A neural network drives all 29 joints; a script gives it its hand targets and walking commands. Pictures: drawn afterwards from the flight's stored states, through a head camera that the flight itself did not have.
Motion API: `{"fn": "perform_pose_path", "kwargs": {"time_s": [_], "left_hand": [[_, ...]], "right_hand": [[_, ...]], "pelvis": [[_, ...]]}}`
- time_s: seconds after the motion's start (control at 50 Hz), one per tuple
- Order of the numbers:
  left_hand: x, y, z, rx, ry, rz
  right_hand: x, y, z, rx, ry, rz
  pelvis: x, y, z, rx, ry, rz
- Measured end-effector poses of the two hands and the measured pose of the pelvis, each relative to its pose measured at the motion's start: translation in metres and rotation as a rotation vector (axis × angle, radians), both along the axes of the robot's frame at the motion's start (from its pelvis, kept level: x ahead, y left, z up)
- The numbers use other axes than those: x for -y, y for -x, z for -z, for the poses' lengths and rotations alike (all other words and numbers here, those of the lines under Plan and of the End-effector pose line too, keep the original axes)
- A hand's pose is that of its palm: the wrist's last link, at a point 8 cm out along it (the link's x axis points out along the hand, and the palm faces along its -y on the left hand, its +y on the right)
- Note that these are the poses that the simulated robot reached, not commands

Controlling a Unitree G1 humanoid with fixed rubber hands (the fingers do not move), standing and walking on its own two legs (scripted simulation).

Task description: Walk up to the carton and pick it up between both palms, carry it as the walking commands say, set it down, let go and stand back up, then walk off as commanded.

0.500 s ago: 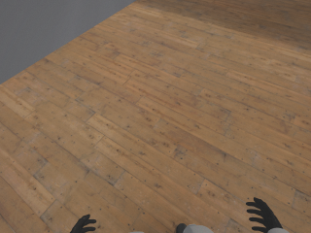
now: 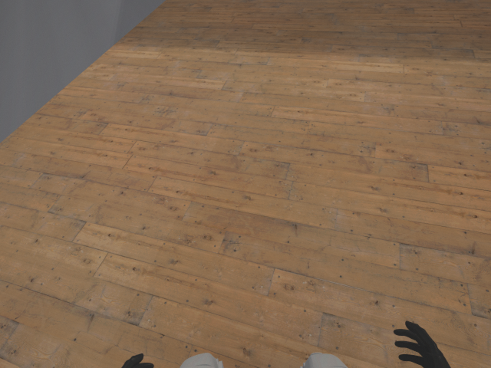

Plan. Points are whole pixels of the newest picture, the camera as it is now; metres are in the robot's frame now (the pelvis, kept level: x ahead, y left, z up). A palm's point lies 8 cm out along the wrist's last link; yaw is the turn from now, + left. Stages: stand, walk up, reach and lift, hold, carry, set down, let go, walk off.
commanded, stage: walk up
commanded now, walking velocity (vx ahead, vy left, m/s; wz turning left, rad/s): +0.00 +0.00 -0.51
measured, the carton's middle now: out of the picture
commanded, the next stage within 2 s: none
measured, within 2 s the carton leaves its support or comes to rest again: neither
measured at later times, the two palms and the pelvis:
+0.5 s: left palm out of the picture +0.06 +0.21 -0.10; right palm out of the picture +0.04 -0.30 -0.05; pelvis -0.05 -0.02 +0.02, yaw -9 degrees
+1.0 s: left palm out of the picture +0.04 +0.11 -0.06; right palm out of the picture -0.07 -0.40 -0.10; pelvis -0.08 -0.12 +0.03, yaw -24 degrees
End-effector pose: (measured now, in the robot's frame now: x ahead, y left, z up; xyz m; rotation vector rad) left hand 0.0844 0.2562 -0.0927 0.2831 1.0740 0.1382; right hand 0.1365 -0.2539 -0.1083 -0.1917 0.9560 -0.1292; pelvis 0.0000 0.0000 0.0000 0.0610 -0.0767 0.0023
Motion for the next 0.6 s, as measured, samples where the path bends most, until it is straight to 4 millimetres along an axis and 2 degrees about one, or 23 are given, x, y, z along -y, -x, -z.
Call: {"fn": "perform_pose_path", "kwargs": {"time_s": [0.04,0.16,0.24,0.32,0.38,0.5,0.6], "left_hand": [[0.006,0.006,-0.007,-0.024,-0.015,0.006],[0.016,0.007,-0.019,-0.05,-0.032,0.036],[0.019,0.017,-0.009,-0.079,-0.004,0.059],[0.022,0.023,0.006,-0.08,0.038,0.086],[0.026,0.022,0.007,-0.061,0.053,0.11],[0.045,0.022,0.007,-0.054,0.092,0.161],[0.071,0.017,0.005,-0.053,0.09,0.236]], "right_hand": [[0.007,0.009,-0.001,-0.02,-0.015,0.016],[0.02,0.026,-0.015,-0.038,-0.018,0.043],[0.024,0.039,-0.02,-0.043,0.013,0.059],[0.027,0.061,-0.026,-0.049,0.062,0.088],[0.031,0.078,-0.036,-0.05,0.088,0.115],[0.05,0.094,-0.057,0.009,0.121,0.165],[0.072,0.123,-0.054,0.024,0.108,0.235]], "pelvis": [[0.006,0.002,-0.006,-0.01,-0.01,0.015],[0.015,0.01,-0.022,-0.071,-0.006,0.049],[0.013,0.021,-0.021,-0.101,0.022,0.07],[0.009,0.034,-0.017,-0.097,0.056,0.093],[0.008,0.039,-0.02,-0.09,0.079,0.109],[0.019,0.049,-0.025,-0.097,0.103,0.165],[0.036,0.061,-0.023,-0.103,0.082,0.236]]}}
